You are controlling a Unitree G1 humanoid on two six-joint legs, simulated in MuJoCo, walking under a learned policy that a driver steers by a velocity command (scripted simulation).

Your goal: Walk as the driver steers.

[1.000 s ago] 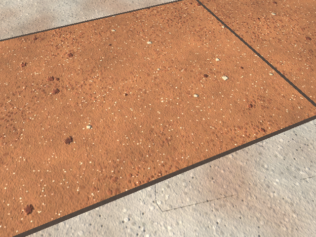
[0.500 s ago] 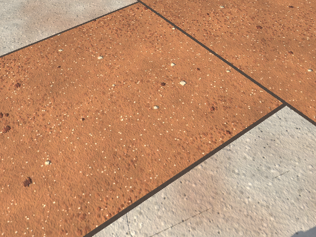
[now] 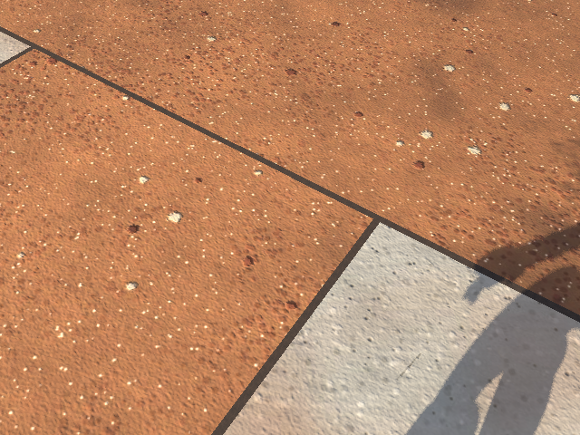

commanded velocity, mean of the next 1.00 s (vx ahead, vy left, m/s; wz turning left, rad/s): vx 0.50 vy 0.00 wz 0.34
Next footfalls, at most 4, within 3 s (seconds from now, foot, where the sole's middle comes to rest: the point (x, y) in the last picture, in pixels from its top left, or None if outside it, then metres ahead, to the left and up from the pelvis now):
0.26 right None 0.29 -0.12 -0.78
0.76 left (224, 422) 0.52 0.15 -0.78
1.36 right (232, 292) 0.86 0.14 -0.78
1.86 left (165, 214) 1.13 0.35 -0.78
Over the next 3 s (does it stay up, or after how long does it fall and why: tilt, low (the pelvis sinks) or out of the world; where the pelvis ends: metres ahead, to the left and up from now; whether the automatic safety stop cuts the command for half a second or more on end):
stays up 1.52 0.33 -0.01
